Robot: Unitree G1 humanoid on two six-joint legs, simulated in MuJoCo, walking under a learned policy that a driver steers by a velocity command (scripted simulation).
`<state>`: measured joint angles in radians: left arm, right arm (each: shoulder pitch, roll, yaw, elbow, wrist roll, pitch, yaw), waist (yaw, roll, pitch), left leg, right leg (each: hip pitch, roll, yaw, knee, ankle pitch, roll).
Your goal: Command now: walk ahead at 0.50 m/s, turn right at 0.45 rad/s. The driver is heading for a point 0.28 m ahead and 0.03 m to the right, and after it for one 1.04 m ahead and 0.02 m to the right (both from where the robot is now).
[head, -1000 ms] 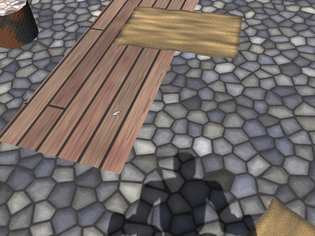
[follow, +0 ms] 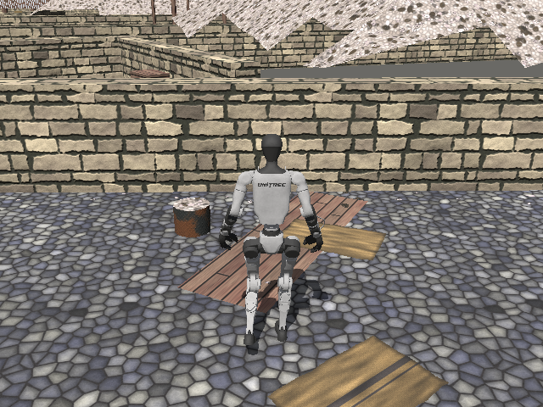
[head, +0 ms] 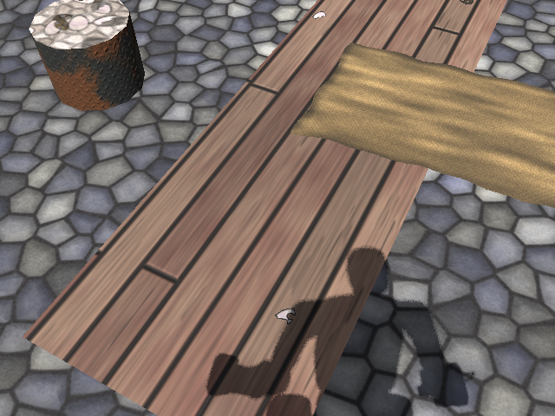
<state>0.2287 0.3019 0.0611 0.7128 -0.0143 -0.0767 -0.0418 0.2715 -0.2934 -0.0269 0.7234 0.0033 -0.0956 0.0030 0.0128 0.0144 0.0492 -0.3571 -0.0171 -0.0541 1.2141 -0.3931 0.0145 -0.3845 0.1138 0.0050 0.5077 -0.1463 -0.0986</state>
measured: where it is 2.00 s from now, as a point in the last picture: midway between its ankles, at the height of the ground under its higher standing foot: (287, 223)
